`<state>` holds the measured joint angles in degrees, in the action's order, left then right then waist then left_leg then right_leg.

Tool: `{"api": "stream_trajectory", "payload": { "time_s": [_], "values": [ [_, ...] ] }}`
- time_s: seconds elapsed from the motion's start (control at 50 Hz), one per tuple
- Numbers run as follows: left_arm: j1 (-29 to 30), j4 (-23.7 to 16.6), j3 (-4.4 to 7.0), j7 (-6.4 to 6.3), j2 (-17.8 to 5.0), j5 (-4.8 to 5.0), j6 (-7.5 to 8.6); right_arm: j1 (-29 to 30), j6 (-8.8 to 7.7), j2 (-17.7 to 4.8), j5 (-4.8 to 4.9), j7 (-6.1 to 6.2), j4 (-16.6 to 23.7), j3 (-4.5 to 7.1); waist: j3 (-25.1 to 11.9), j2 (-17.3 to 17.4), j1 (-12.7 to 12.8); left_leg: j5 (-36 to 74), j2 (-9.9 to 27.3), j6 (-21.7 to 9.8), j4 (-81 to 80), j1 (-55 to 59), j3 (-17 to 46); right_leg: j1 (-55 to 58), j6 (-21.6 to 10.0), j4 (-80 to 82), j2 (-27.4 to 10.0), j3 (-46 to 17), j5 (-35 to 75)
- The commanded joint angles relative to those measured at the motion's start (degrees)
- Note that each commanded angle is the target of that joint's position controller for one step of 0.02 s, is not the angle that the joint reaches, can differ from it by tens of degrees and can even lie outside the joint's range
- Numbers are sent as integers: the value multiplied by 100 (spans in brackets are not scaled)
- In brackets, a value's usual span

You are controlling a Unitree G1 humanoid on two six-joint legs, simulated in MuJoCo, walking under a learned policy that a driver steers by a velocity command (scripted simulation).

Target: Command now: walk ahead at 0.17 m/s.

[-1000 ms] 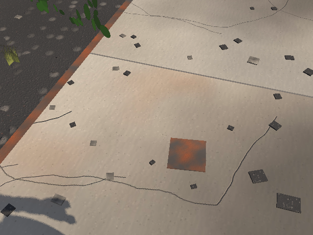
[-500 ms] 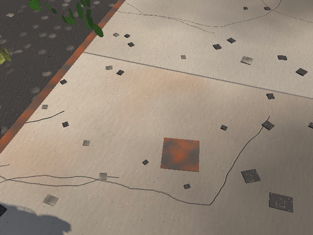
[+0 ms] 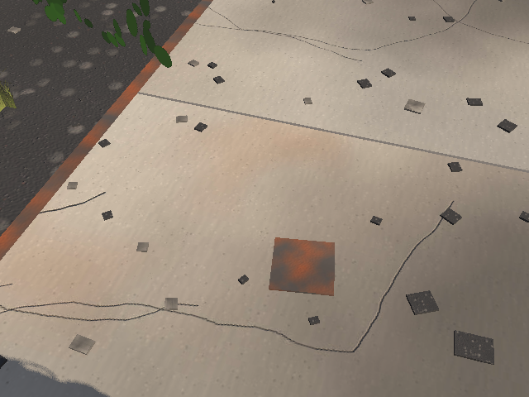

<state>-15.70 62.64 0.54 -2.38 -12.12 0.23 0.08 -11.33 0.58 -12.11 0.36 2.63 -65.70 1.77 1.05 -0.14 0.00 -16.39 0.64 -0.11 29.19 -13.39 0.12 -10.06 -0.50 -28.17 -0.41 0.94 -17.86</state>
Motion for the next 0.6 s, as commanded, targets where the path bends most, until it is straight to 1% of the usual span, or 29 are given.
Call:
{"api": "stream_trajectory", "payload": {
  "time_s": [0.02, 0.04, 0.06, 0.08, 0.1, 0.12, 0.14, 0.16, 0.18, 0.2, 0.22, 0.24, 0.26, 0.28, 0.3, 0.32, 0.34, 0.36, 0.38, 0.42, 0.44, 0.48, 0.52, 0.54, 0.56, 0.58, 0.6],
  "values": [
    [-362, -187, 188, -45, -824, 69, 70, -21, -122, -585, 25, 10, 229, 104, 684, -264, 72, -2003, -123, -305, -105, -732, -99, -799, -538, 974, -425, -706, -2649],
    [-556, -171, 229, -28, -906, 99, 132, 64, -216, -477, 27, -28, 297, 87, 745, -455, 151, -1698, -123, -299, 225, -1029, -150, -627, -725, 1168, -745, -1183, -2812],
    [-785, -124, 291, -8, -1038, 124, 188, 139, -315, -345, 36, -81, 360, 66, 694, -792, 214, -1170, -176, -259, 772, -1281, -341, -345, -966, 1490, -1199, -1824, -2981],
    [-828, -123, 348, 4, -1158, 138, 226, 169, -396, -273, 61, -140, 413, 52, 702, -1051, 204, -788, -81, -301, 1293, -1379, -330, -314, -1216, 1775, -1660, -2440, -3011],
    [-730, -192, 351, 15, -1114, 125, 256, 190, -457, -308, 91, -193, 452, 63, 763, -985, 139, -826, 56, -393, 1512, -1390, -215, -448, -1306, 1885, -1836, -2652, -2875],
    [-533, -291, 344, 34, -1075, 122, 283, 113, -505, -295, 128, -229, 462, 65, 812, -922, 9, -1015, 105, -489, 1321, -1252, -199, -568, -1248, 1848, -1804, -2518, -2668],
    [-246, -403, 341, 59, -1059, 164, 293, -130, -546, -255, 160, -246, 401, 62, 839, -898, -196, -958, 93, -577, 627, -733, -266, -828, -1073, 1672, -1611, -2135, -2384],
    [37, -521, 331, 85, -1017, 197, 281, -596, -569, -303, 164, -239, 204, 108, 783, -755, -436, -548, -66, -588, -156, 228, -401, -1274, -834, 1352, -1219, -1573, -1961],
    [188, -623, 317, 101, -947, 192, 301, -1081, -564, -469, 115, -223, -5, 186, 625, -440, -573, -90, -69, -525, -373, 1047, -212, -1669, -620, 683, -811, -1034, -1197],
    [350, -751, 228, 133, -617, 143, 365, -1891, -576, -900, 90, -193, -172, 323, 300, 715, -820, -633, 872, -838, -1071, 1945, 1335, -2450, -249, -1182, -159, -102, -355],
    [394, -993, 179, 107, -399, 136, 488, -2580, -629, -1501, 91, -264, -241, 443, -13, 1959, -945, -945, 2045, -1593, -1888, 2564, 3648, -3470, -88, -2877, 349, 125, -1184],
    [459, -999, 238, 126, -612, 229, 573, -2188, -724, -1029, -2, -273, -134, 279, 220, 1069, -666, -945, 2240, -1702, -1853, 2401, 3894, -3972, -195, -3972, 30, -472, -1297],
    [379, -960, 233, 192, -586, 295, 633, -1802, -786, -734, 3, -281, 29, 195, 423, 695, -461, -684, 2049, -1516, -1796, 2297, 3258, -4257, -342, -4336, -205, -623, -756],
    [355, -915, 248, 227, -585, 258, 673, -1520, -803, -666, 7, -314, 145, 152, 434, 470, -327, -372, 1807, -1317, -1838, 2195, 2626, -4296, -421, -4293, -413, -530, -236],
    [476, -936, 302, 247, -679, 193, 699, -1374, -781, -597, 13, -341, 212, 107, 520, 361, -263, 302, 1647, -1156, -1897, 2082, 2117, -4280, -432, -4013, -555, -466, 164],
    [564, -959, 344, 282, -714, 148, 691, -1399, -732, -430, -11, -338, 224, 44, 488, 412, -235, 966, 1420, -1008, -1937, 1926, 1609, -4029, -402, -3752, -647, -359, 410],
    [568, -963, 343, 324, -629, 143, 658, -1503, -684, -368, -32, -313, 224, 16, 431, 511, -218, 1397, 1279, -953, -1974, 1814, 1271, -3819, -339, -3519, -660, -243, 562],
    [649, -989, 323, 354, -514, 130, 615, -1592, -648, -408, -44, -273, 229, 9, 414, 511, -220, 1728, 1201, -968, -2018, 1715, 1040, -3720, -250, -3306, -643, -124, 711],
    [852, -1077, 294, 368, -427, 120, 579, -1608, -619, -497, -54, -228, 260, 13, 472, 472, -228, 1916, 1154, -999, -2094, 1558, 861, -3656, -162, -2968, -620, -37, 875],
    [1513, -1356, 208, 373, -272, 108, 555, -1521, -589, -668, -70, -154, 362, 25, 664, 398, -302, 1946, 1019, -999, -2274, 1058, 551, -3287, -51, -1894, -495, 119, 1330],
    [1803, -1462, 171, 385, -226, 116, 555, -1570, -585, -750, -66, -129, 387, 40, 715, 439, -372, 1890, 974, -990, -2365, 869, 439, -3011, -31, -1426, -389, 224, 1573],
    [2139, -1602, 155, 423, -300, 142, 543, -1800, -593, -873, -21, -108, 351, 84, 770, 546, -437, 1835, 1066, -1018, -2507, 835, 361, -2629, -61, -898, -248, 345, 1822],
    [2333, -1726, 165, 468, -412, 169, 544, -1889, -593, -870, 52, -102, 309, 119, 856, 556, -377, 2035, 1239, -975, -2450, 1196, 306, -2598, -208, -525, -242, 231, 1903],
    [2361, -1772, 183, 494, -476, 170, 558, -1873, -579, -879, 67, -100, 307, 140, 827, 544, -308, 2328, 1320, -926, -2317, 1444, 261, -2557, -301, -373, -222, 199, 1857],
    [2252, -1778, 227, 514, -577, 164, 576, -1805, -559, -920, 57, -100, 330, 166, 685, 562, -173, 2989, 1375, -858, -2060, 1678, 197, -2339, -402, -274, -151, 205, 1760],
    [1976, -1732, 297, 519, -712, 156, 586, -1726, -529, -997, 35, -99, 363, 200, 403, 665, 23, 4034, 1416, -789, -1657, 1881, 139, -1909, -501, -307, -10, 274, 1619],
    [1392, -1584, 401, 503, -888, 160, 581, -1632, -476, -1055, 3, -101, 397, 230, -33, 783, 353, 5089, 1372, -707, -938, 1953, 29, -1159, -621, -392, 181, 387, 1461]
  ]
}}
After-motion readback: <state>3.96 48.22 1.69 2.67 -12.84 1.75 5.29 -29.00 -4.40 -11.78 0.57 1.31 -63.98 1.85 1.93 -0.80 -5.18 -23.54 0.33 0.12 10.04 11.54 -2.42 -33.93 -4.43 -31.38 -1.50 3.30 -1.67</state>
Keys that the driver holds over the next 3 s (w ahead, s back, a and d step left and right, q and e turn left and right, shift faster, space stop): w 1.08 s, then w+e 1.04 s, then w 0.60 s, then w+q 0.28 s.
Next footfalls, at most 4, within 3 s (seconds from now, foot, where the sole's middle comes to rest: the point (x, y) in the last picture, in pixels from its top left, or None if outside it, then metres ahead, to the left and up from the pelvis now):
0.64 right None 0.45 -0.11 -0.77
1.18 left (225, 314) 0.76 0.14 -0.77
1.72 right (322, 242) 1.01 -0.15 -0.77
2.22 left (303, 164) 1.36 -0.11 -0.77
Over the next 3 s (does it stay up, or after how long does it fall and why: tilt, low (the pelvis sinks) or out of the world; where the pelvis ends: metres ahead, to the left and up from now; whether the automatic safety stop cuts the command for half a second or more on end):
stays up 1.46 -0.39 0.01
